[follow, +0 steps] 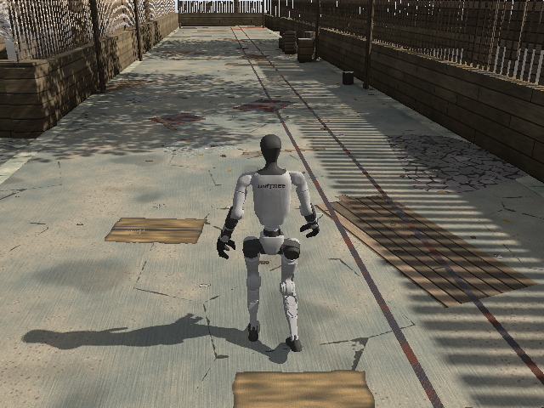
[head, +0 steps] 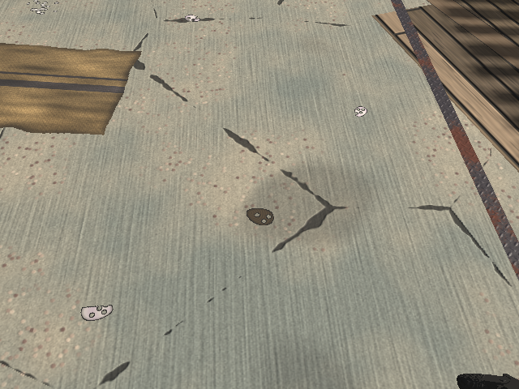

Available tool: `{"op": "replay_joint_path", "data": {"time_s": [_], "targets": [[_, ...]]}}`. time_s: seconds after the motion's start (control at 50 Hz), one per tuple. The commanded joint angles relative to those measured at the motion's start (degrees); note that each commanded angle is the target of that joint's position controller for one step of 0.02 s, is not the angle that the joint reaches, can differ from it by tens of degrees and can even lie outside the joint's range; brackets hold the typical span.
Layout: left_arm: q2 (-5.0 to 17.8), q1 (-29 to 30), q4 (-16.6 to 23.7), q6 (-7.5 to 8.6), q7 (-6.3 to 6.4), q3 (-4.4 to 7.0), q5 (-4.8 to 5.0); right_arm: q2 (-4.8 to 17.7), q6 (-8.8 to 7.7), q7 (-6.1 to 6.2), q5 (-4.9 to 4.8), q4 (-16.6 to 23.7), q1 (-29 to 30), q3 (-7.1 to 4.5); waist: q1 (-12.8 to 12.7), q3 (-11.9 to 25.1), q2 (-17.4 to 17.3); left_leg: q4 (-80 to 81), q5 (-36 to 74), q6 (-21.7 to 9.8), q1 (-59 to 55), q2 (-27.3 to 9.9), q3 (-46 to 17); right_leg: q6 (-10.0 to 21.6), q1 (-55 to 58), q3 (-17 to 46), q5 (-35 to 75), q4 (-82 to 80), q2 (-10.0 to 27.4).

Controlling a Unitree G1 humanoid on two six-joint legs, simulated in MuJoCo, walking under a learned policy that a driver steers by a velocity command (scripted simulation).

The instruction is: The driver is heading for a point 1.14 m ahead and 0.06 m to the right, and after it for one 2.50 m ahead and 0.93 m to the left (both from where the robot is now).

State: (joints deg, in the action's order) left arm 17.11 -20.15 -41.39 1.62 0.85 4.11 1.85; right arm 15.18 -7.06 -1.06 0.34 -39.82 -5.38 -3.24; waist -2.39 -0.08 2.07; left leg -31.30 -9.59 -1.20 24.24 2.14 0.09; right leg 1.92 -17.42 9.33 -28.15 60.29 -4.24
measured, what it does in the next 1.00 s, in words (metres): walks ahead, turning right: right foot, then left foot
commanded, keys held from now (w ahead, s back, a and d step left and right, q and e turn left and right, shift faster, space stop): w+e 0.24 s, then w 0.56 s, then no key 0.20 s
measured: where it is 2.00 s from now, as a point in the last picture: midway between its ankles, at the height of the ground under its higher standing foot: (336, 329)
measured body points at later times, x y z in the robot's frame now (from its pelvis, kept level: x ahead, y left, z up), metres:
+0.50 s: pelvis +0.25 -0.07 -0.01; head +0.29 -0.09 +0.44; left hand +0.53 +0.11 -0.08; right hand +0.20 -0.35 -0.14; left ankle +0.11 +0.12 -0.66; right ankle +0.32 -0.18 -0.73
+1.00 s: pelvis +0.52 -0.09 +0.00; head +0.56 -0.09 +0.44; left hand +0.63 +0.18 -0.13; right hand +0.65 -0.38 -0.09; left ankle +0.66 -0.03 -0.73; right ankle +0.33 -0.19 -0.68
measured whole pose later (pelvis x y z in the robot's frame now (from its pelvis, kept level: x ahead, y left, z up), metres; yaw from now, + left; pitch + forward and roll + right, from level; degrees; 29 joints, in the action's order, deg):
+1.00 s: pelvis +0.52 -0.09 +0.00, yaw -15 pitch +2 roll -1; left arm 17.1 -18.9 -47.2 2.5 0.7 3.4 0.1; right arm 15.4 -5.4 -2.5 1.3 -44.6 -3.1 -1.7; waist -2.7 -2.3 -0.1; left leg -31.5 -4.9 -2.1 28.9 -0.7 1.2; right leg -1.0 -9.8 3.4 -32.2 47.7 -1.8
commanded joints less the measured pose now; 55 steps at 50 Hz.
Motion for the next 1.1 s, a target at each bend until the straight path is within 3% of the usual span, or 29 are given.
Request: {"op": "replay_joint_path", "data": {"time_s": [0.02,0.08,0.14,0.26,0.34,0.38,0.4,0.42,0.44,0.46,0.48,0.5,0.52,0.54,0.56,0.6,0.68,0.8,0.84,0.9,0.92,0.94,0.96,0.98,1.0,1.02,1.04,1.06,1.1], "targets": [[7.7,4.1,6.6,0.73,-0.1,1.58,-0.65,6.5,0.81,0.58,0.0,1.0,-8.2,-2.05,5.7,2.2,-6.7,16.3,-12.4,-9.3,-24.7,-20.1,-25.9,-1.0,-27.6,-1.2,6.1,13.3,7.2],[4.5,3.9,7.1,-0.07,-0.9,1.43,-0.15,5.3,0.52,0.78,0.2,-0.2,-6.4,-1.61,3.3,-0.3,-9.1,20.1,-1.8,-8.5,-16.6,-16.3,-14.3,-1.2,-22.6,-2.7,10.4,8.5,10.2],[3.1,6.3,8.5,-0.52,-0.93,0.94,-0.5,7.6,0.02,0.89,0.13,-1.9,-7.3,-2.34,3.3,-0.9,-6.9,22.1,5.7,-10.1,-17.1,-17.2,-8.4,-2.3,-25.2,-3.0,14.7,3.7,10.9],[1.1,15.0,10.3,0.4,-2.55,-0.13,-0.65,10.0,1.11,1.29,-0.27,-4.4,-9.5,-2.64,6.5,-2.5,-5.3,22.1,12.8,-8.1,-20.4,-15.7,3.0,-2.0,-22.8,-7.0,29.1,-14.5,10.1],[0.7,20.2,12.5,0.87,-3.64,-0.6,-0.39,11.8,2.18,0.79,-1.59,-7.0,-13.5,-2.91,7.6,-5.0,-5.2,21.4,15.1,-8.0,-25.0,-18.0,4.2,0.2,-20.5,-9.6,25.0,-23.0,8.2],[2.2,19.7,13.1,0.98,-3.87,0.0,-0.76,13.2,2.84,0.81,-2.24,-7.8,-13.6,-3.22,5.7,-4.2,-6.5,17.3,27.6,-7.4,-28.0,-19.1,5.1,2.2,-16.9,-11.4,19.5,-25.8,6.1],[3.6,16.7,12.5,0.93,-3.79,0.73,-1.12,14.1,3.12,0.98,-2.49,-8.1,-13.3,-3.37,3.3,-1.7,-7.6,12.4,38.1,-6.7,-28.8,-18.9,6.2,3.5,-11.4,-12.8,17.7,-27.2,4.1],[5.6,9.0,10.4,0.86,-3.55,2.03,-1.27,14.1,3.49,1.21,-2.58,-8.3,-12.6,-3.15,-1.4,2.8,-7.3,3.2,45.3,-5.3,-27.0,-17.3,8.6,5.2,-0.1,-14.3,21.0,-30.9,1.9],[9.0,0.1,7.8,0.53,-2.76,3.68,-1.22,12.2,3.33,1.53,-1.94,-8.1,-13.1,-2.29,-5.4,8.1,-6.1,-8.9,40.0,-3.2,-18.0,-15.0,10.1,6.8,15.9,-11.6,24.4,-30.2,2.7],[15.7,-6.2,6.8,0.32,-1.79,5.01,-1.71,6.5,2.39,1.08,0.07,-5.2,-16.1,-0.14,-4.6,16.3,6.6,-32.0,8.3,0.6,5.8,-8.2,10.7,14.5,38.9,13.6,22.0,-29.9,18.3],[14.4,-6.5,7.3,0.73,-1.93,4.09,-1.33,6.0,0.87,0.5,-0.49,-6.1,-17.2,0.51,-3.7,25.3,9.6,-44.2,-24.2,1.3,13.8,-2.0,-0.6,20.3,42.5,35.4,19.8,-39.2,27.0],[10.4,-4.3,6.8,1.22,-2.43,2.69,-1.62,10.6,0.3,-0.05,-2.86,-4.8,-11.7,-0.99,-4.8,18.7,4.9,-47.2,-21.6,0.7,19.1,-5.2,-4.5,17.4,37.7,27.2,19.6,-40.4,24.9],[8.8,-1.2,6.5,1.52,-2.49,2.12,-1.41,9.9,0.0,-0.09,-3.27,-3.5,-8.0,-0.65,-3.5,11.0,4.3,-44.7,-17.3,0.0,20.2,-7.5,-3.1,15.2,29.1,18.1,23.1,-40.8,22.1],[7.0,2.4,6.2,1.73,-2.58,1.54,-1.3,9.2,0.07,0.29,-2.13,-3.7,-7.0,-0.64,-1.2,6.6,1.4,-40.2,-13.2,0.1,18.6,-9.5,-2.6,13.6,21.2,12.2,26.6,-42.1,19.5],[5.1,4.9,6.5,2.06,-2.68,0.94,-1.63,9.3,0.65,0.49,-1.33,-4.2,-7.8,-0.98,0.9,4.5,2.1,-37.1,-10.3,0.4,14.9,-10.9,-3.0,12.7,15.1,8.4,29.8,-44.0,17.5],[4.8,6.8,6.3,2.81,-2.58,0.9,-1.9,7.4,2.04,0.37,-1.17,-5.4,-10.9,-0.74,3.4,4.0,2.8,-34.6,-6.8,1.4,10.3,-11.3,-2.9,13.4,9.3,5.8,30.5,-48.1,16.6],[6.2,5.3,3.8,3.76,-1.75,1.26,-1.85,5.7,3.03,0.78,-0.32,-3.9,-5.8,-0.26,3.1,0.1,1.1,-24.0,2.5,3.5,14.0,-11.3,-2.9,13.4,7.2,0.4,32.5,-51.7,15.8],[8.4,0.4,0.1,3.16,-0.98,1.75,-1.11,4.3,2.01,-0.71,-1.04,-1.5,4.8,0.73,-1.1,-3.1,1.4,-4.4,16.0,2.9,10.7,-7.8,-1.0,10.5,9.5,-3.9,26.3,-52.0,15.1],[8.4,-0.4,-1.4,2.57,-0.73,1.74,-1.07,4.9,1.66,-1.29,-0.63,-0.6,6.4,0.61,-1.2,-3.9,1.4,-0.6,15.0,1.6,10.4,-6.6,-1.2,9.4,12.7,-4.0,32.8,-48.6,16.0],[8.9,0.6,-2.6,1.59,-0.06,1.9,-1.12,6.8,1.11,-1.82,0.13,-1.4,2.3,-0.26,1.6,-0.3,3.2,2.6,12.0,-0.9,4.1,-4.4,-0.8,6.4,17.0,-3.7,44.2,-40.8,16.5],[8.7,2.1,-2.5,1.29,0.14,1.78,-1.06,8.0,0.95,-1.64,0.53,-3.1,-2.8,-0.96,4.5,2.6,3.0,4.5,13.8,-2.1,-3.1,-2.7,0.8,4.8,16.8,-4.8,50.1,-35.0,14.4],[7.2,0.9,-2.4,1.18,0.29,1.2,-1.56,10.9,0.74,-1.24,0.99,-4.6,-8.2,-1.91,6.3,7.3,0.2,4.6,27.9,-3.6,-13.3,-4.7,-0.1,2.3,14.1,-7.0,47.8,-25.6,10.4],[3.3,-4.6,-1.6,1.58,0.21,-0.25,-3.12,14.9,0.87,-0.84,2.3,-4.8,-12.8,-2.37,5.1,16.7,-9.5,-0.6,48.0,-10.0,-33.1,-17.5,-13.5,-1.4,-0.1,-8.8,25.5,-7.7,5.0],[0.4,-11.8,-4.0,1.8,-0.1,-1.22,-2.37,13.1,1.64,-0.95,1.69,-5.6,-14.3,-1.77,3.8,24.6,-19.4,2.1,52.1,-18.1,-42.6,-26.4,-28.9,-4.2,-10.8,-4.6,-11.8,7.7,-0.7],[6.2,-9.6,-5.0,1.52,-0.23,0.08,-0.99,10.7,2.35,-1.25,-0.08,-5.4,-14.1,-1.32,5.9,24.1,-13.1,5.2,39.7,-17.0,-38.8,-24.0,-28.3,-4.0,-12.7,0.5,-11.9,12.4,1.1],[7.5,-3.9,-3.6,0.86,-0.03,0.53,-0.12,9.6,2.72,-1.18,-0.53,-4.9,-9.4,-0.95,5.2,15.8,-9.5,7.3,31.1,-14.8,-31.8,-22.0,-22.6,-3.9,-16.9,-2.1,-8.8,12.4,3.8],[7.0,-0.1,-3.0,0.06,0.52,0.48,-0.74,7.5,3.03,-0.99,-0.24,-4.4,-5.3,-0.24,4.2,10.6,-6.1,9.5,26.1,-13.3,-24.1,-19.7,-18.9,-4.2,-16.9,-3.9,-4.9,9.2,6.1],[6.3,1.3,-2.8,-0.97,1.0,0.63,-1.38,5.6,3.19,-0.81,0.23,-4.1,-1.9,0.45,2.6,7.5,-5.9,11.7,22.9,-12.3,-16.6,-18.1,-15.9,-4.3,-13.6,-3.9,-1.6,5.2,8.2],[3.8,-0.8,-3.5,-2.52,1.58,0.27,-1.69,5.1,3.27,-0.7,1.44,-4.6,1.2,0.61,0.1,6.2,-9.5,15.1,20.0,-11.4,-7.3,-15.1,-11.2,-4.8,-4.8,-5.2,2.6,-2.3,8.8]]}}
Velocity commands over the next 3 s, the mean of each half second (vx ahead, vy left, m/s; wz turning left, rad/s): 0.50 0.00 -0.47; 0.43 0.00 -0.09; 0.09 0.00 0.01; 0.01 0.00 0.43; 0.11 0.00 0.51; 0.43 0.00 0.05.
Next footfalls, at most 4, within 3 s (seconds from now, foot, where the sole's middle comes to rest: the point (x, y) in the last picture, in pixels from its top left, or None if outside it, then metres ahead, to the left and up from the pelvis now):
0.44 right None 0.36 -0.19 -0.76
0.94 left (291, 309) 0.70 -0.04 -0.76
1.30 right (379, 343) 0.62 -0.27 -0.76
2.18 right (371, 314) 0.70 -0.25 -0.76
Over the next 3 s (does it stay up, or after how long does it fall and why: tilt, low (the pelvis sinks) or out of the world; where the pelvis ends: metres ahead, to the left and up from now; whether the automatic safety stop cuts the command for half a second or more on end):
stays up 0.83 -0.03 0.01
